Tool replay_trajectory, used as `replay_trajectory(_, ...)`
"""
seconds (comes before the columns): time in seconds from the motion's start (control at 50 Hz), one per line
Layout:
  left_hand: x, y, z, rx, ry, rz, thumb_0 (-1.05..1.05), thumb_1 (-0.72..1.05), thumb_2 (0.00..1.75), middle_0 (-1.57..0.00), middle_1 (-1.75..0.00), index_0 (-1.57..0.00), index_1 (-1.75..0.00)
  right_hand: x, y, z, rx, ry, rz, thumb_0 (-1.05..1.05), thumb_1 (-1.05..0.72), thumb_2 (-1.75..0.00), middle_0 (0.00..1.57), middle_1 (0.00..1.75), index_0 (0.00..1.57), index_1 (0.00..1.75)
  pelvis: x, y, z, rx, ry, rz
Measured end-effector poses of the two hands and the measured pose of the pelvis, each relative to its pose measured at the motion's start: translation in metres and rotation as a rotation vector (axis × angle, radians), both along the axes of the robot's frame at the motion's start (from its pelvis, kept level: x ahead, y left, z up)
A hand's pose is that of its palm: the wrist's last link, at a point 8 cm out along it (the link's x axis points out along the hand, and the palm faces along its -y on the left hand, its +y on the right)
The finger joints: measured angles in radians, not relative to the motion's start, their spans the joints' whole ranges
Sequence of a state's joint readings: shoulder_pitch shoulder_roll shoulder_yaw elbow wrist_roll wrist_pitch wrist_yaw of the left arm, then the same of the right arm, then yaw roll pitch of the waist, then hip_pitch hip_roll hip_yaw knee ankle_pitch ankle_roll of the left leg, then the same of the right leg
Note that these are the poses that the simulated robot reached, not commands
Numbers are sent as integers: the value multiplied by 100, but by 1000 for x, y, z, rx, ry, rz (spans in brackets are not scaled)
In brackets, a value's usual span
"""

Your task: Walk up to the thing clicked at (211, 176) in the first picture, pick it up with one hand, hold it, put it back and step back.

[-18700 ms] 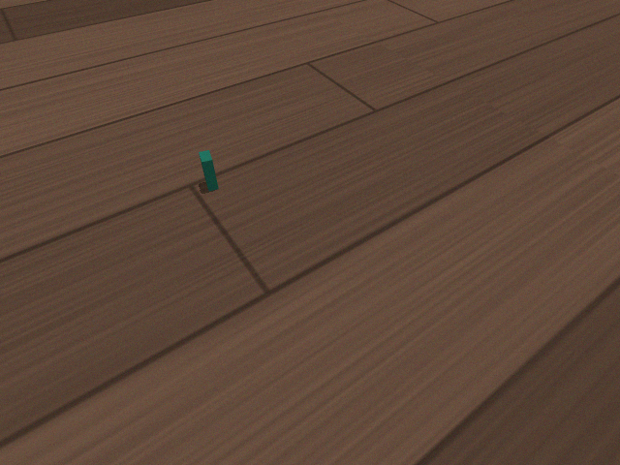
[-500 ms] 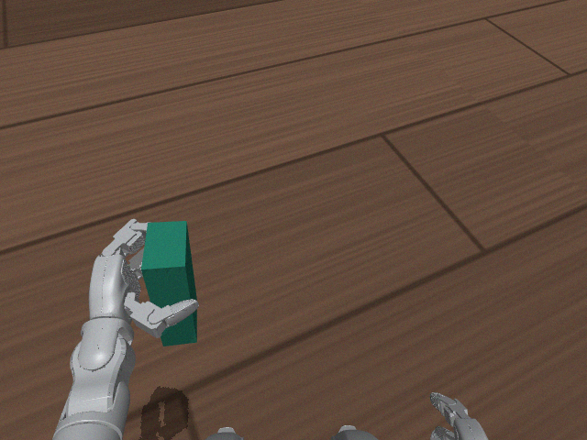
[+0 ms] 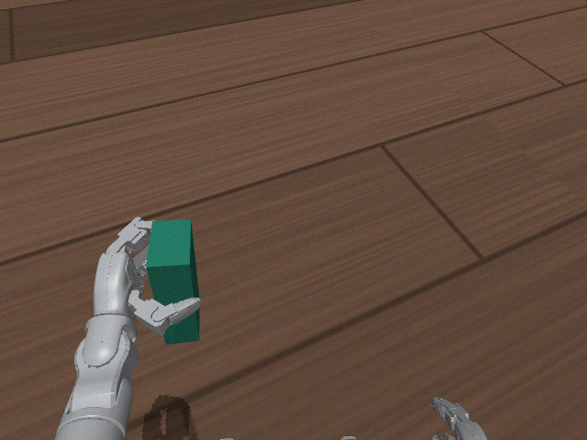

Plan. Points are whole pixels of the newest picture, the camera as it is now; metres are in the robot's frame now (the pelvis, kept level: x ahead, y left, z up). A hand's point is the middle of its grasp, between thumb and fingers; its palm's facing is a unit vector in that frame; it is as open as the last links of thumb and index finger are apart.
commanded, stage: hold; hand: left
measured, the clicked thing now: (177, 285) +0.33 +0.15 +0.01
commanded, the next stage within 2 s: none
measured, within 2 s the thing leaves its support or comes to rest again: neither
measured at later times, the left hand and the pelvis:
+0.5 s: hand (162, 280) +0.32 +0.17 +0.04, palm faces +0.08 -1.00 -0.03, open 11.7 cm; pelvis -0.01 +0.00 +0.00, yaw +0 degrees
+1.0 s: hand (161, 280) +0.32 +0.17 +0.04, palm faces +0.09 -1.00 -0.03, open 11.7 cm; pelvis -0.01 +0.00 +0.00, yaw +0 degrees
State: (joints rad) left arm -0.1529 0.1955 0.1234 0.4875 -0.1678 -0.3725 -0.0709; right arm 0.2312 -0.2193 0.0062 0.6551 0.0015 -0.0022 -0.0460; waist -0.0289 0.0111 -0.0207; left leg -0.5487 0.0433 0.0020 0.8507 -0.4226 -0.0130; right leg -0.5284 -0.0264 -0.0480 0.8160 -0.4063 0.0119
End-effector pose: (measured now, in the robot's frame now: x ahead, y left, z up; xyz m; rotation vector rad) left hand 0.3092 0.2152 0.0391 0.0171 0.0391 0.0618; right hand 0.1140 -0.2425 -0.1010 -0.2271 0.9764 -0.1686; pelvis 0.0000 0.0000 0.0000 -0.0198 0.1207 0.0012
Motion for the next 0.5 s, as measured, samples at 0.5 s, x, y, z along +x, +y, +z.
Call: replay_trajectory(0.5,-11,2,6,11,-20,17,4,-61,111,-71,-105,-60,-106,-10,-1,2,9,0,3,1,-91,-91,20,29,20,30,-9,-2,3,4,-19,1)
